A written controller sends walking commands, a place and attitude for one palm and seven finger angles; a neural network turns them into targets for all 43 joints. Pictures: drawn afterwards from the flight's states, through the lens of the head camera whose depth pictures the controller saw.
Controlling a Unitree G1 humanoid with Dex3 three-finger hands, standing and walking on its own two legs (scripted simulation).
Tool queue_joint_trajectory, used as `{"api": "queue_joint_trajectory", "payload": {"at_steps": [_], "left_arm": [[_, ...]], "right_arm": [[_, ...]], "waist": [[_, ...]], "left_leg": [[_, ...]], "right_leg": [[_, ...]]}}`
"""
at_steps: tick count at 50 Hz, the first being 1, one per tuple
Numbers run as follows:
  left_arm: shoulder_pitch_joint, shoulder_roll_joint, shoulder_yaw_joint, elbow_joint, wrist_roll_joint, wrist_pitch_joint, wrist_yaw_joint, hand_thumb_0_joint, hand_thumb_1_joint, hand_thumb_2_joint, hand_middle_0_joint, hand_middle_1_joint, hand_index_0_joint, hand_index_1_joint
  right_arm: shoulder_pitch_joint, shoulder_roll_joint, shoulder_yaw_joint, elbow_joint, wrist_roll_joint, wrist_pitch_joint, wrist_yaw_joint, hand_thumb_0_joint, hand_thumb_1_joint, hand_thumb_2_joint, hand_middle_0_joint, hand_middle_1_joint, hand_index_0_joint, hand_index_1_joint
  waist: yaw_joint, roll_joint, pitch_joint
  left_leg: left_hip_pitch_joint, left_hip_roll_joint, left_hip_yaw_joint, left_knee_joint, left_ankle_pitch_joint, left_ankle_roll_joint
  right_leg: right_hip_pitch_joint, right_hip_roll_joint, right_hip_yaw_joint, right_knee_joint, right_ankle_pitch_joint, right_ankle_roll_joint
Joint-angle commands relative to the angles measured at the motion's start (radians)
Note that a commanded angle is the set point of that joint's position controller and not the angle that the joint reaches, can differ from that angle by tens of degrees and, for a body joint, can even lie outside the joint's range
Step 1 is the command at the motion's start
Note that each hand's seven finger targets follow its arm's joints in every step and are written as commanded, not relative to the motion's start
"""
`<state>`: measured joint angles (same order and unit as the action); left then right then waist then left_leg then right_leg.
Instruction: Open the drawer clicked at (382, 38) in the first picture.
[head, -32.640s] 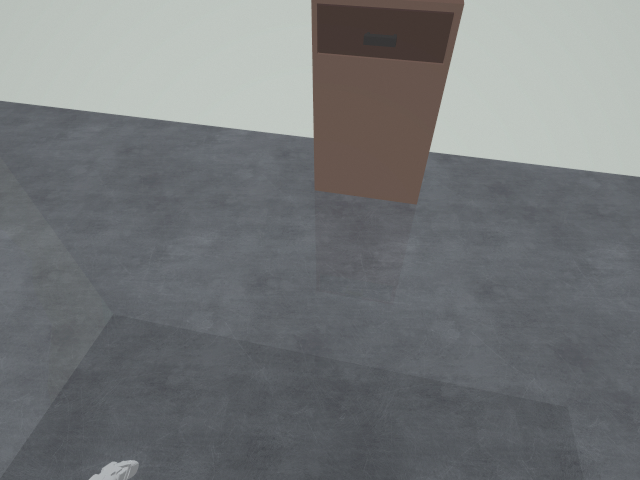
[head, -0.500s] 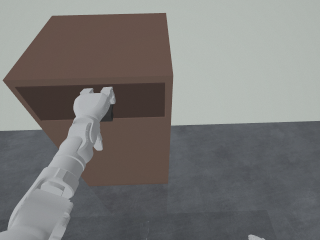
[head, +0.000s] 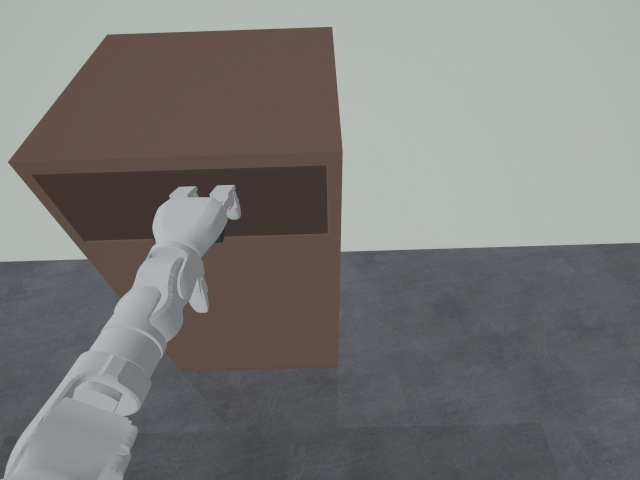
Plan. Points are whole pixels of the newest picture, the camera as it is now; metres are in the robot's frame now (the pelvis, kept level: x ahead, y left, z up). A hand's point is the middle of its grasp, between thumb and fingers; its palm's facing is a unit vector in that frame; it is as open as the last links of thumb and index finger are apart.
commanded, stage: re-aim the fingers above the handle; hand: left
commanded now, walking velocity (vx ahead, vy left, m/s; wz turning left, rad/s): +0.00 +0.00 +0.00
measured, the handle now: (191, 221) +0.51 +0.24 +0.00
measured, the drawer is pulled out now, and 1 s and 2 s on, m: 0.00 0.00 0.00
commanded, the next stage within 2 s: lower the fingers behind the handle in 1.62 s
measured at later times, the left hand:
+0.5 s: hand (229, 247) +0.42 +0.15 +0.05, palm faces -0.07 -0.08 -0.99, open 13.8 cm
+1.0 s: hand (208, 233) +0.42 +0.17 +0.07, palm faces +0.02 -0.08 -1.00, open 13.9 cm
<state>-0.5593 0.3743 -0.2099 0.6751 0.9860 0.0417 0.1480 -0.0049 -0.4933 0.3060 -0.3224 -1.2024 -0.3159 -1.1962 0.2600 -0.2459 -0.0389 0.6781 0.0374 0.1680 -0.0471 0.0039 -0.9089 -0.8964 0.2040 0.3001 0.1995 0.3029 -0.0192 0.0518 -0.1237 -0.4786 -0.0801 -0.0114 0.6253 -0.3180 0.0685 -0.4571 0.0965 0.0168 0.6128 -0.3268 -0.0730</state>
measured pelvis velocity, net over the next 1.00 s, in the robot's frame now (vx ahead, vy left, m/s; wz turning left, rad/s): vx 0.00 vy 0.00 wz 0.03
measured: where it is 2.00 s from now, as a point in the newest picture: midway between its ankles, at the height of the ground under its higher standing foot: outside the picture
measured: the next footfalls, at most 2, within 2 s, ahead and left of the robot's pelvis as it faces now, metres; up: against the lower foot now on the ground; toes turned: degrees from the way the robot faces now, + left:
none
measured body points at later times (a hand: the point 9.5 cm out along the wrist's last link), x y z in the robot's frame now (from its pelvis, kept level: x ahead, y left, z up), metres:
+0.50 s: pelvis +0.00 -0.01 +0.00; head +0.05 -0.02 +0.44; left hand +0.41 +0.15 +0.10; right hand +0.08 -0.28 -0.13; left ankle -0.01 +0.08 -0.72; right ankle -0.02 -0.08 -0.72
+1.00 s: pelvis +0.00 +0.00 -0.01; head +0.05 -0.01 +0.44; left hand +0.42 +0.18 +0.12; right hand +0.11 -0.27 -0.13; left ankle -0.01 +0.08 -0.72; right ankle -0.02 -0.08 -0.72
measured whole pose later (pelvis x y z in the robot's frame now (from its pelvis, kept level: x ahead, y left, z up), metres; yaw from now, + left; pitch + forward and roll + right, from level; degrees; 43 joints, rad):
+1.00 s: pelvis +0.00 +0.00 -0.01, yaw +1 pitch +12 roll -1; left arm -0.62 0.41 -0.21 0.63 0.99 -0.13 0.18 0.00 -0.49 0.31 -0.33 -1.23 -0.31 -1.20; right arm 0.24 -0.27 -0.06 0.70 0.03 0.11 -0.07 0.00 -0.91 -0.90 0.20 0.30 0.20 0.30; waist -0.02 0.04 -0.12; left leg -0.55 -0.09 -0.03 0.69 -0.34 0.07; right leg -0.52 0.08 -0.01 0.67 -0.36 -0.07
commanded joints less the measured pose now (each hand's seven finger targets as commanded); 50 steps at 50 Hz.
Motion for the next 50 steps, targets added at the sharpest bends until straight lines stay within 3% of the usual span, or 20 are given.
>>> {"api": "queue_joint_trajectory", "payload": {"at_steps": [1, 3, 6, 9, 12, 16, 18, 21, 23, 26, 29, 31, 34, 37, 39, 41, 43, 45, 48, 50], "left_arm": [[-0.523, 0.269, 0.189, -0.216, 0.041, -0.071, 0.117, 0.0, -0.5, 0.3, -0.3, -1.2, -0.3, -1.2], [-0.525, 0.392, 0.305, -0.159, 0.055, -0.046, 0.176, 0.0, -0.5, 0.3, -0.3, -1.2, -0.3, -1.2], [-0.49, 0.357, 0.27, -0.057, 0.063, 0.031, 0.222, 0.0, -0.5, 0.3, -0.3, -1.2, -0.3, -1.2], [-0.45, 0.333, 0.223, 0.07, 0.063, 0.112, 0.191, 0.0, -0.5, 0.3, -0.3, -1.2, -0.3, -1.2], [-0.479, 0.228, 0.104, 0.09, 0.029, 0.135, 0.09, 0.0, -0.5, 0.3, -0.3, -1.2, -0.3, -1.2], [-0.499, 0.089, -0.014, -0.095, -0.04, 0.016, -0.05, 0.0, -0.5, 0.3, -0.3, -1.2, -0.3, -1.2], [-0.563, 0.102, -0.012, -0.194, -0.045, -0.078, -0.069, 0.0, -0.5, 0.3, -0.3, -1.2, -0.3, -1.2], [-0.615, 0.227, 0.113, -0.293, -0.004, -0.19, 0.012, 0.0, -0.5, 0.3, -0.3, -1.2, -0.3, -1.2], [-0.604, 0.398, 0.28, -0.281, 0.023, -0.204, 0.108, 0.0, -0.5, 0.3, -0.3, -1.2, -0.3, -1.2], [-0.533, 0.434, 0.373, -0.164, 0.048, -0.115, 0.259, 0.0, -0.5, 0.3, -0.3, -1.2, -0.3, -1.2], [-0.512, 0.433, 0.316, 0.008, 0.063, 0.058, 0.322, 0.0, -0.5, 0.3, -0.3, -1.2, -0.3, -1.2], [-0.472, 0.422, 0.272, 0.149, 0.072, 0.175, 0.292, 0.0, -0.5, 0.3, -0.3, -1.2, -0.3, -1.2], [-0.397, 0.348, 0.198, 0.249, 0.013, 0.249, 0.123, 0.0, -0.5, 0.3, -0.3, -1.2, -0.3, -1.2], [-0.405, 0.108, -0.014, 0.051, -0.057, 0.179, -0.082, 0.0, -0.5, 0.3, -0.3, -1.2, -0.3, -1.2], [-0.464, -0.021, -0.113, -0.142, -0.082, 0.07, -0.135, 0.0, -0.5, 0.3, -0.3, -1.2, -0.3, -1.2], [-0.528, 0.039, -0.075, -0.246, -0.071, -0.024, -0.129, 0.0, -0.5, 0.3, -0.3, -1.2, -0.3, -1.2], [-0.655, 0.156, 0.013, -0.374, -0.064, -0.126, -0.091, 0.0, -0.5, 0.3, -0.3, -1.2, -0.3, -1.2], [-0.694, 0.309, 0.176, -0.41, -0.031, -0.211, 0.0, 0.0, -0.5, 0.3, -0.3, -1.2, -0.3, -1.2], [-0.655, 0.215, 0.148, -0.226, 0.014, -0.194, 0.128, 0.0, -0.5, 0.3, -0.3, -1.2, -0.3, -1.2], [-0.553, 0.319, 0.269, -0.048, 0.037, -0.095, 0.207, 0.0, -0.5, 0.3, -0.3, -1.2, -0.3, -1.2]], "right_arm": [[-0.039, -0.118, -0.033, -0.105, -0.003, -0.045, -0.009, 0.0, -0.9, -0.9, 0.2, 0.3, 0.2, 0.3], [-0.048, -0.124, -0.026, -0.097, -0.008, -0.044, -0.013, 0.0, -0.9, -0.9, 0.2, 0.3, 0.2, 0.3], [-0.073, -0.113, -0.014, -0.103, -0.003, -0.049, -0.011, 0.0, -0.9, -0.9, 0.2, 0.3, 0.2, 0.3], [-0.062, -0.128, -0.015, -0.103, 0.003, -0.044, -0.01, 0.0, -0.9, -0.9, 0.2, 0.3, 0.2, 0.3], [-0.032, -0.147, -0.022, -0.115, 0.015, -0.04, -0.016, 0.0, -0.9, -0.9, 0.2, 0.3, 0.2, 0.3], [-0.032, -0.147, -0.036, -0.134, 0.009, -0.052, -0.031, 0.0, -0.9, -0.9, 0.2, 0.3, 0.2, 0.3], [-0.02, -0.137, -0.037, -0.123, -0.001, -0.062, -0.039, 0.0, -0.9, -0.9, 0.2, 0.3, 0.2, 0.3], [0.013, -0.12, -0.043, -0.101, -0.012, -0.072, -0.038, 0.0, -0.9, -0.9, 0.2, 0.3, 0.2, 0.3], [0.017, -0.127, -0.043, -0.089, -0.014, -0.068, -0.03, 0.0, -0.9, -0.9, 0.2, 0.3, 0.2, 0.3], [-0.017, -0.109, -0.03, -0.081, -0.013, -0.069, -0.012, 0.0, -0.9, -0.9, 0.2, 0.3, 0.2, 0.3], [-0.064, -0.125, -0.012, -0.072, -0.006, -0.05, -0.003, 0.0, -0.9, -0.9, 0.2, 0.3, 0.2, 0.3], [-0.067, -0.133, -0.006, -0.065, 0.001, -0.035, -0.002, 0.0, -0.9, -0.9, 0.2, 0.3, 0.2, 0.3], [-0.033, -0.158, -0.013, -0.092, 0.017, -0.002, -0.004, 0.0, -0.9, -0.9, 0.2, 0.3, 0.2, 0.3], [-0.04, -0.18, -0.033, -0.141, 0.026, -0.013, -0.023, 0.0, -0.9, -0.9, 0.2, 0.3, 0.2, 0.3], [-0.047, -0.154, -0.035, -0.135, 0.019, -0.044, -0.028, 0.0, -0.9, -0.9, 0.2, 0.3, 0.2, 0.3], [-0.021, -0.143, -0.034, -0.106, 0.005, -0.064, -0.035, 0.0, -0.9, -0.9, 0.2, 0.3, 0.2, 0.3], [0.006, -0.133, -0.038, -0.088, -0.008, -0.073, -0.045, 0.0, -0.9, -0.9, 0.2, 0.3, 0.2, 0.3], [0.037, -0.13, -0.046, -0.07, -0.016, -0.083, -0.049, 0.0, -0.9, -0.9, 0.2, 0.3, 0.2, 0.3], [0.038, -0.117, -0.046, -0.043, -0.008, -0.09, -0.02, 0.0, -0.9, -0.9, 0.2, 0.3, 0.2, 0.3], [0.018, -0.134, -0.038, -0.051, -0.006, -0.076, 0.0, 0.0, -0.9, -0.9, 0.2, 0.3, 0.2, 0.3]], "waist": [[0.001, 0.014, -0.297], [0.028, -0.028, -0.304], [0.035, -0.053, -0.3], [0.024, -0.077, -0.332], [-0.034, -0.118, -0.34], [-0.082, -0.095, -0.32], [-0.093, -0.056, -0.297], [-0.05, 0.068, -0.358], [-0.006, 0.06, -0.397], [0.038, 0.017, -0.37], [0.043, -0.04, -0.35], [0.048, -0.077, -0.369], [0.012, -0.175, -0.433], [-0.076, -0.226, -0.373], [-0.104, -0.103, -0.339], [-0.103, 0.015, -0.338], [-0.102, 0.064, -0.345], [-0.065, 0.111, -0.401], [-0.058, 0.044, -0.289], [-0.006, -0.023, -0.268]], "left_leg": [[0.195, 0.041, -0.019, -0.022, 0.342, -0.024], [0.113, 0.038, -0.012, -0.033, 0.294, -0.024], [0.052, 0.033, 0.013, -0.044, 0.241, -0.027], [0.041, 0.034, 0.031, -0.046, 0.239, -0.026], [0.076, 0.036, 0.035, -0.038, 0.253, -0.013], [0.163, 0.029, 0.015, -0.013, 0.287, 0.006], [0.181, 0.025, 0.001, -0.002, 0.282, 0.007], [0.228, 0.027, -0.014, 0.019, 0.336, -0.003], [0.172, 0.028, -0.018, 0.03, 0.357, -0.014], [0.04, 0.024, -0.004, 0.019, 0.322, -0.029], [-0.016, 0.027, 0.027, -0.004, 0.291, -0.04], [-0.035, 0.029, 0.042, -0.027, 0.268, -0.043], [-0.008, 0.03, 0.054, -0.035, 0.316, -0.026], [0.078, 0.029, 0.035, -0.025, 0.351, 0.002], [0.193, 0.032, 0.01, -0.007, 0.402, 0.012], [0.291, 0.031, -0.023, 0.009, 0.449, 0.008], [0.333, 0.033, -0.039, 0.023, 0.462, -0.001], [0.345, 0.042, -0.043, 0.039, 0.486, -0.021], [0.224, 0.047, -0.052, 0.047, 0.408, -0.049], [0.111, 0.045, -0.043, 0.026, 0.313, -0.049]], "right_leg": [[0.058, -0.042, 0.036, -0.045, 0.296, 0.01], [0.113, -0.046, 0.047, -0.039, 0.27, 0.01], [0.149, -0.053, 0.059, -0.051, 0.263, 0.023], [0.19, -0.058, 0.07, -0.062, 0.3, 0.034], [0.197, -0.065, 0.068, -0.081, 0.371, 0.048], [0.153, -0.069, 0.072, -0.093, 0.431, 0.053], [0.106, -0.068, 0.074, -0.091, 0.386, 0.046], [0.046, -0.055, 0.07, -0.05, 0.353, 0.024], [0.08, -0.048, 0.067, -0.018, 0.359, 0.014], [0.112, -0.047, 0.058, 0.012, 0.347, 0.013], [0.155, -0.053, 0.072, -0.006, 0.346, 0.024], [0.209, -0.058, 0.085, -0.032, 0.361, 0.036], [0.339, -0.07, 0.076, -0.047, 0.555, 0.061], [0.288, -0.078, 0.06, -0.068, 0.663, 0.08], [0.168, -0.069, 0.057, -0.081, 0.571, 0.067], [0.068, -0.057, 0.051, -0.073, 0.464, 0.049], [0.019, -0.049, 0.049, -0.065, 0.412, 0.035], [-0.01, -0.043, 0.043, -0.024, 0.386, 0.021], [-0.11, -0.038, 0.001, 0.003, 0.262, 0.01], [-0.085, -0.034, -0.005, 0.016, 0.205, 0.005]]}}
